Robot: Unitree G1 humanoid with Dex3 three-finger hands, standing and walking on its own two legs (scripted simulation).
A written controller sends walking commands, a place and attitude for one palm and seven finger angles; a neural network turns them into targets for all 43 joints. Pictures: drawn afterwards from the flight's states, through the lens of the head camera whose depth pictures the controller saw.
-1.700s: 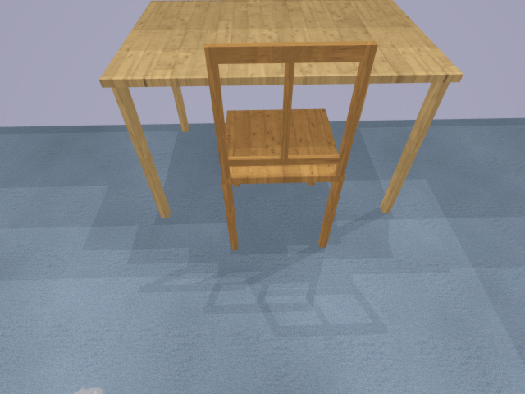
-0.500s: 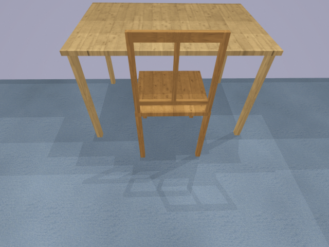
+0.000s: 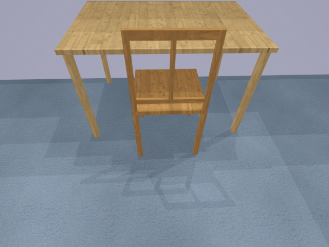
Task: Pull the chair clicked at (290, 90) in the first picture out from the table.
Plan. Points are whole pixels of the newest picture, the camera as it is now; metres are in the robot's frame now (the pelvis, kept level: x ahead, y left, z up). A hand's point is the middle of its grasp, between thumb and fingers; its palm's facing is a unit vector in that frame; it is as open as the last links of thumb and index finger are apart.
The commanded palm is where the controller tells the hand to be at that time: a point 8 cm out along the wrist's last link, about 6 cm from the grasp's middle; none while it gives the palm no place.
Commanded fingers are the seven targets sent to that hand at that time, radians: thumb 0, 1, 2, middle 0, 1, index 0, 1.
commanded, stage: walk to a spot facing it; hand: left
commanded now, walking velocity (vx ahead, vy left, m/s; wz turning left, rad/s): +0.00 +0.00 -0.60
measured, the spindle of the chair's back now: (172, 72) +0.89 +0.03 -0.07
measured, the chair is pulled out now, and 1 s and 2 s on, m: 0.00 0.00 0.00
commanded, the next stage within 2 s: turn to face it in 1.82 s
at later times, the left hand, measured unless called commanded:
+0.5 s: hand out of the picture +0.02 +0.18 -0.17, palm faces -0.15 -0.96 -0.24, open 7.4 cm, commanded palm none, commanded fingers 0.00 0.90 0.90 -0.20 -0.30 -0.20 -0.30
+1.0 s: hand out of the picture +0.14 +0.15 -0.17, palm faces -0.52 -0.81 -0.26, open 7.4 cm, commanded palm none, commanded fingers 0.00 0.90 0.90 -0.20 -0.30 -0.20 -0.30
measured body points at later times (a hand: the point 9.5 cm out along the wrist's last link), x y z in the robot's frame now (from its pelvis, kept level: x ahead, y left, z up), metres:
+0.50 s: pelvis -0.03 -0.01 -0.01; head +0.00 -0.03 +0.44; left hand +0.03 +0.23 -0.15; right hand +0.01 -0.28 -0.15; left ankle -0.02 +0.15 -0.69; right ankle +0.00 -0.11 -0.74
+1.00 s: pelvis -0.05 +0.01 -0.02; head -0.04 +0.00 +0.43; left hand +0.17 +0.19 -0.15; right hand -0.15 -0.24 -0.16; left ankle -0.02 +0.15 -0.74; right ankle -0.11 -0.10 -0.75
